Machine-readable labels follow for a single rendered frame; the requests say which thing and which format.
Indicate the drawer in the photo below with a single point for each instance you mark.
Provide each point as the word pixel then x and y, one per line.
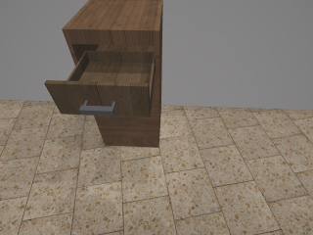
pixel 101 77

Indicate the handle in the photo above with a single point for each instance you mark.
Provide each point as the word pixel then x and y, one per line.
pixel 86 110

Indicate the cabinet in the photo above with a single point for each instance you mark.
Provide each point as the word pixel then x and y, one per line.
pixel 122 26

